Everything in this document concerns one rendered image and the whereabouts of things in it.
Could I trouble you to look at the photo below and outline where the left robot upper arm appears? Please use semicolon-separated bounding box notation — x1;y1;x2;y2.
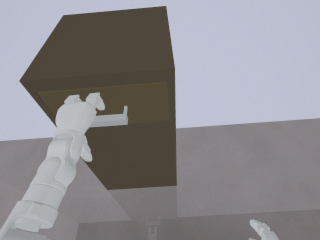
1;228;50;240

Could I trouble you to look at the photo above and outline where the left robot forearm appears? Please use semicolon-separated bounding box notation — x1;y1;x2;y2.
0;129;85;240

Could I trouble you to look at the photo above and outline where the right robot hand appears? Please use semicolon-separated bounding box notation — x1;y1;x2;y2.
248;219;279;240

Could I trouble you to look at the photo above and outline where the drawer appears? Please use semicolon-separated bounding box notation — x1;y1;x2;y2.
38;82;169;123

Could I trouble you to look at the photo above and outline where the left robot hand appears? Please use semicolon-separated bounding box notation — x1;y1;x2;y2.
55;92;105;162

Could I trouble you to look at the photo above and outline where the cabinet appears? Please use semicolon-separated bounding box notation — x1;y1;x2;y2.
19;6;177;190

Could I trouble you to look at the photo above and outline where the handle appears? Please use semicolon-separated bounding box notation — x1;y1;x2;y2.
89;105;128;128

